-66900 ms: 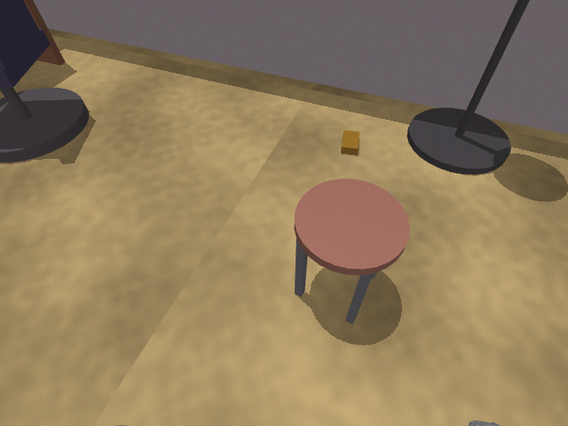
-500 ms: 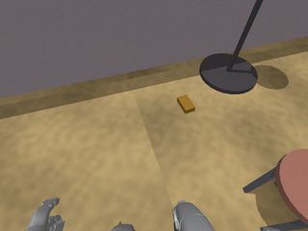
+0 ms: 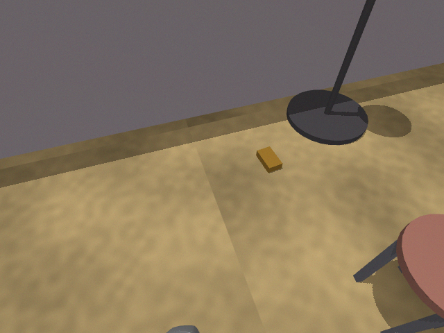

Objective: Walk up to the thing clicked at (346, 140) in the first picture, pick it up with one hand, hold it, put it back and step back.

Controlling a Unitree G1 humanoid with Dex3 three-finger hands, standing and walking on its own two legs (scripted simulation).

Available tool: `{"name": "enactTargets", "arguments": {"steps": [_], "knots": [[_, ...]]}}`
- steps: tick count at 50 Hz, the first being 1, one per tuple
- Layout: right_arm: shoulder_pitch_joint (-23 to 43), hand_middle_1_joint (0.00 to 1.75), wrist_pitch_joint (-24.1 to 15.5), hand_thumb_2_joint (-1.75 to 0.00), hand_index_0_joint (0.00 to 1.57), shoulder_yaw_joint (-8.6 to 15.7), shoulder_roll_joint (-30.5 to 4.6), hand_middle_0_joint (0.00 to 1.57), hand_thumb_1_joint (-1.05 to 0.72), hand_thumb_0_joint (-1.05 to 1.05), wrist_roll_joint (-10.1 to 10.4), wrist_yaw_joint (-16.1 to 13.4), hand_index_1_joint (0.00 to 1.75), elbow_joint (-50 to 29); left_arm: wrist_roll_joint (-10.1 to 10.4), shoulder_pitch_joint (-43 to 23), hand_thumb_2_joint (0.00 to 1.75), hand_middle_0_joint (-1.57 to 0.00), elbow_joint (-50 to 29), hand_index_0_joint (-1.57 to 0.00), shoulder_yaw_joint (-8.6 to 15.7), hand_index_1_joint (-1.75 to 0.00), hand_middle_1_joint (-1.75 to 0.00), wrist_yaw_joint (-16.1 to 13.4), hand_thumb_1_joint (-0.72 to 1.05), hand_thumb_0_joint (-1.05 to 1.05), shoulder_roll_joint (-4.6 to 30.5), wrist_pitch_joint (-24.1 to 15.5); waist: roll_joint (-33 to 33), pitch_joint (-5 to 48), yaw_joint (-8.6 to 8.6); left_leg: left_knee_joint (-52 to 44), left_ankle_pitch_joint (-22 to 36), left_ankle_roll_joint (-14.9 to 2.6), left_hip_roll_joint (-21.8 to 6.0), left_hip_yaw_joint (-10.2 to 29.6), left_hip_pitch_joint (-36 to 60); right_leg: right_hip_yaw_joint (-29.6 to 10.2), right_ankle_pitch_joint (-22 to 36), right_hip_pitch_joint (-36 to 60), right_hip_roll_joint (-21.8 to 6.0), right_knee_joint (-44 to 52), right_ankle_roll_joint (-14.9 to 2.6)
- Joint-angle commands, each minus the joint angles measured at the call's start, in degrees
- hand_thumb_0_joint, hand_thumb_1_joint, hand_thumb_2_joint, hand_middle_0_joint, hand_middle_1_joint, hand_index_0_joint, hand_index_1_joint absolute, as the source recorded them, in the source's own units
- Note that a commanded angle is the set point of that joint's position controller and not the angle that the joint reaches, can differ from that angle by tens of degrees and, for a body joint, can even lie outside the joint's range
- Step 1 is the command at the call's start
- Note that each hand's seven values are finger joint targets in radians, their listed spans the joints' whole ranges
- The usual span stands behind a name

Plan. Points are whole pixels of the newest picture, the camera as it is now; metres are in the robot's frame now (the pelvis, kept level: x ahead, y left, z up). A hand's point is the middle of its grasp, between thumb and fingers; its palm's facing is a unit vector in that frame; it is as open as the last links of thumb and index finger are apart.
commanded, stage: step back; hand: right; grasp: from above
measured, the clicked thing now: (268, 159) +1.10 -0.27 -0.74
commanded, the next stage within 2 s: stand in 0.56 s
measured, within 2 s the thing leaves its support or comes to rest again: neither
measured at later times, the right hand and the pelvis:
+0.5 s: hand out of the picture +0.11 -0.30 -0.16, palm faces +0.06 +0.93 -0.37, open 7.4 cm; pelvis +0.05 -0.02 +0.00, yaw -2 degrees
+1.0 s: hand out of the picture +0.13 -0.28 -0.14, palm faces +0.00 +0.94 -0.34, open 7.4 cm; pelvis +0.05 -0.02 +0.02, yaw -2 degrees
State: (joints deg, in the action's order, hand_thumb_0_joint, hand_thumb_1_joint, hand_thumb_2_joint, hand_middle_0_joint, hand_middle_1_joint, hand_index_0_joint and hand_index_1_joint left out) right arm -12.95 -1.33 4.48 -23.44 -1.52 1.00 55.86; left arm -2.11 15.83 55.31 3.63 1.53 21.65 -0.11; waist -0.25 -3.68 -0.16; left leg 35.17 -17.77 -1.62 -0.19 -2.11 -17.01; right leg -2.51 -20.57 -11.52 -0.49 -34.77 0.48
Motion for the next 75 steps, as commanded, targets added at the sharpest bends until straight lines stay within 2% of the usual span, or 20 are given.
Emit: {"name": "enactTargets", "arguments": {"steps": [1,2,3,7,14,16,18,19,20,21,22,24,27,29,36,40,45,57,68,75], "knots": [[-7.0,0.30,-2.8,-0.90,0.20,4.7,-16.9,0.20,-0.90,0.00,-1.2,-2.0,0.30,-2.0,0.8,-3.8,0.90,-0.20,-7.0,-0.20,0.4,-0.30,-0.30,-1.5,0.90,0.00,5.2,-0.7,12.5,2.5,5.29,-22.0,-14.0,-4.86,-18.1,32.0,19.2,-3.5,-12.9,-27.0,7.0,-19.4,-2.24],[-1.9,0.30,-2.5,-0.90,0.20,5.0,-18.4,0.20,-0.90,0.00,-1.1,-1.9,0.30,-3.9,0.3,-3.6,0.90,-0.20,-5.9,-0.20,1.9,-0.30,-0.30,-2.3,0.90,0.00,10.2,-0.4,7.0,0.4,4.50,-24.5,-24.5,-9.96,-24.2,36.8,10.1,-6.0,-13.6,-24.1,2.6,-23.4,-2.05],[0.9,0.30,-2.5,-0.90,0.20,4.9,-18.2,0.20,-0.90,0.00,-0.8,-1.7,0.30,-5.0,0.3,-1.8,0.90,-0.20,-4.9,-0.20,2.8,-0.30,-0.30,-2.3,0.90,0.00,12.7,-0.6,6.1,-3.1,3.04,-24.6,-26.3,-12.78,-24.7,37.4,5.2,-6.3,-12.4,-23.0,0.3,-24.3,-2.00],[3.3,0.30,-3.4,-0.90,0.20,3.2,-13.2,0.20,-0.90,0.00,0.0,-1.9,0.30,-5.0,0.5,0.9,0.90,-0.20,-1.6,-0.20,2.3,-0.30,-0.30,-1.5,0.90,0.00,10.9,-0.8,4.5,-2.4,0.92,-19.8,-4.6,-6.78,-14.5,17.1,4.0,-6.8,-2.0,-17.2,-0.7,-19.7,-0.87],[4.7,0.30,-2.4,-0.90,0.20,1.9,-12.3,0.20,-0.90,0.00,0.4,-2.0,0.30,-5.0,0.5,-2.8,0.90,-0.20,-1.6,-0.20,1.3,-0.30,-0.30,-1.5,0.90,0.00,8.6,-0.5,9.9,1.6,1.49,-10.3,26.1,-6.61,-13.3,6.5,3.2,2.8,0.8,-6.3,-0.9,-4.2,-0.30],[5.2,0.30,-1.5,-0.90,0.20,1.5,-12.3,0.20,-0.90,0.00,1.0,-2.2,0.30,-5.1,0.6,-2.9,0.90,-0.20,-1.0,-0.20,1.4,-0.30,-0.30,-1.9,0.90,0.00,8.5,-0.8,8.6,3.3,0.54,-4.6,30.7,-5.49,-12.2,4.9,3.5,4.8,7.6,-2.4,-0.1,2.4,-0.85],[5.0,0.30,-0.8,-0.90,0.20,0.7,-10.8,0.20,-0.90,0.00,1.1,-2.3,0.30,-5.5,0.4,-2.3,0.90,-0.20,-0.1,-0.20,1.9,-0.30,-0.30,-2.5,0.90,0.00,10.1,-1.1,3.6,4.7,0.00,0.3,25.2,-2.73,-9.9,4.4,1.6,0.7,20.3,2.1,-2.0,7.1,-2.47],[4.0,0.30,-0.5,-0.90,0.20,0.2,-9.3,0.20,-0.90,0.00,1.5,-2.2,0.30,-5.8,0.1,-3.0,0.90,-0.20,-0.3,-0.20,2.5,-0.30,-0.30,-2.8,0.90,0.00,13.0,-1.4,-2.8,6.9,0.66,3.9,17.9,-0.94,-6.7,3.0,-0.2,-7.4,26.4,3.7,-8.9,8.3,-4.97],[3.4,0.30,0.0,-0.90,0.20,-0.1,-8.6,0.20,-0.90,0.00,2.5,-2.3,0.30,-5.2,0.5,-6.6,0.90,-0.20,-1.5,-0.20,2.4,-0.30,-0.30,-2.8,0.90,0.00,15.3,-1.5,-7.1,8.0,1.65,7.6,4.3,0.64,-1.1,0.8,1.4,-15.2,23.9,-0.6,-14.4,10.7,-10.21],[3.1,0.30,0.4,-0.90,0.20,0.3,-9.2,0.20,-0.90,0.00,2.5,-2.6,0.30,-3.3,0.9,-9.1,0.90,-0.20,-1.6,-0.20,2.3,-0.30,-0.30,-2.6,0.90,0.00,16.1,-1.3,-9.1,7.6,1.86,7.6,-7.1,0.37,-0.6,1.0,5.1,-17.4,20.9,-5.0,-17.3,11.5,-13.37],[3.4,0.30,0.3,-0.90,0.20,0.1,-9.3,0.20,-0.90,0.00,2.0,-2.6,0.30,-2.6,0.7,-10.2,0.90,-0.20,-1.1,-0.20,2.1,-0.30,-0.30,-2.6,0.90,0.00,15.4,-1.2,-8.4,7.2,2.06,4.9,-8.1,-0.16,-1.2,1.7,7.4,-15.2,19.7,-6.5,-16.3,11.5,-12.44],[2.5,0.30,-0.1,-0.90,0.20,-0.1,-9.4,0.20,-0.90,0.00,1.5,-2.2,0.30,-1.5,0.5,-12.5,0.90,-0.20,-1.0,-0.20,1.4,-0.30,-0.30,-2.5,0.90,0.00,13.3,-0.9,-8.3,7.6,2.62,-0.5,-0.4,-0.62,-2.1,2.3,6.9,-8.7,17.1,-5.3,-12.0,10.2,-8.37],[1.7,0.30,-0.6,-0.90,0.20,0.2,-10.6,0.20,-0.90,0.00,1.1,-2.4,0.30,0.0,1.0,-13.7,0.90,-0.20,-0.3,-0.20,0.5,-0.30,-0.30,-2.4,0.90,0.00,11.1,-0.9,-6.2,8.3,2.34,-5.3,10.7,-1.03,-5.0,6.6,9.4,-5.4,18.0,-5.6,-8.7,6.1,-4.38],[5.9,0.30,-0.7,-0.90,0.20,-1.5,-9.9,0.20,-0.90,0.00,1.0,-1.5,0.30,1.1,2.0,-11.4,0.90,-0.20,1.4,-0.20,0.0,-0.30,-0.30,-1.7,0.90,0.00,10.2,-1.3,-3.1,6.8,-0.44,-10.3,5.3,-1.02,-6.9,8.9,4.0,-4.5,11.6,0.7,-6.5,10.8,-2.83],[8.3,0.30,-1.4,-0.90,0.20,-2.7,-9.1,0.20,-0.90,0.00,1.3,-1.4,0.30,3.6,1.8,-14.2,0.90,-0.20,3.8,-0.20,-0.5,-0.30,-0.30,-1.4,0.90,0.00,10.3,-2.0,0.9,6.5,-0.39,-14.6,16.9,0.51,-7.0,6.4,8.2,-3.1,23.7,5.7,-7.5,12.3,-2.42],[9.0,0.30,-1.5,-0.90,0.20,-2.7,-9.1,0.20,-0.90,0.00,1.3,-1.4,0.30,4.4,1.8,-14.8,0.90,-0.20,4.8,-0.20,-0.7,-0.30,-0.30,-1.1,0.90,0.00,9.6,-1.9,2.3,4.5,-0.36,-18.1,12.4,0.79,-7.3,6.9,7.8,-2.6,19.4,5.9,-7.0,15.2,-1.75],[9.2,0.30,-1.5,-0.90,0.20,-2.4,-9.3,0.20,-0.90,0.00,1.3,-1.5,0.30,5.0,1.6,-15.2,0.90,-0.20,5.6,-0.20,-0.7,-0.30,-0.30,-1.2,0.90,0.00,9.7,-2.0,0.2,6.2,0.13,-18.5,14.7,0.98,-7.6,6.5,11.0,-2.0,21.8,6.2,-7.2,16.3,-1.42],[8.7,0.30,-0.9,-0.90,0.20,-2.5,-8.8,0.20,-0.90,0.00,0.9,-1.1,0.30,5.8,1.5,-14.3,0.90,-0.20,7.3,-0.20,-0.7,-0.30,-0.30,-1.1,0.90,0.00,10.5,-1.7,-0.5,2.4,0.12,-21.5,1.7,0.97,-6.9,6.7,7.1,-2.6,8.2,3.2,-6.7,19.7,-0.75],[8.5,0.30,-1.0,-0.90,0.20,-2.4,-9.1,0.20,-0.90,0.00,1.2,-1.2,0.30,5.5,1.5,-12.7,0.90,-0.20,7.8,-0.20,-1.0,-0.30,-0.30,-1.3,0.90,0.00,10.4,-2.0,-0.4,6.2,-0.19,-20.1,10.2,0.68,-7.5,6.9,9.7,-2.0,17.3,6.0,-7.3,18.2,-1.16],[8.3,0.30,-0.7,-0.90,0.20,-2.6,-9.1,0.20,-0.90,0.00,1.0,-1.3,0.30,5.5,1.7,-12.7,0.90,-0.20,7.8,-0.20,-1.2,-0.30,-0.30,-1.5,0.90,0.00,10.1,-1.7,0.6,4.1,-0.32,-20.5,8.8,0.81,-7.1,6.4,8.5,-2.0,16.9,5.4,-7.3,18.5,-0.81]]}}
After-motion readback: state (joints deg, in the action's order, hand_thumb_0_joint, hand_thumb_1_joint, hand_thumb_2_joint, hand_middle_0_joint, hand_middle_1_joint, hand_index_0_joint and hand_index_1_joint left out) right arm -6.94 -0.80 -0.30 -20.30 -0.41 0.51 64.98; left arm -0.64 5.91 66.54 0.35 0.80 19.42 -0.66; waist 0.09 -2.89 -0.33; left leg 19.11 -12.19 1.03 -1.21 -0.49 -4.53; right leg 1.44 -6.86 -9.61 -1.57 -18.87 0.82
